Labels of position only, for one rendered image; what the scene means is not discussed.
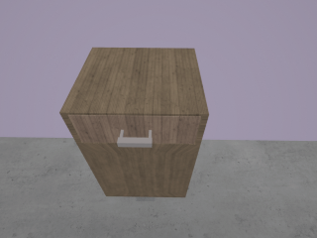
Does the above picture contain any cabinet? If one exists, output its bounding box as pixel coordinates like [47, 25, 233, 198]
[59, 47, 209, 197]

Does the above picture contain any handle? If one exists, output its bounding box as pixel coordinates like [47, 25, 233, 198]
[117, 130, 153, 148]

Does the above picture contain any drawer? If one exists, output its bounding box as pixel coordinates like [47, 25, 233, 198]
[68, 115, 201, 144]

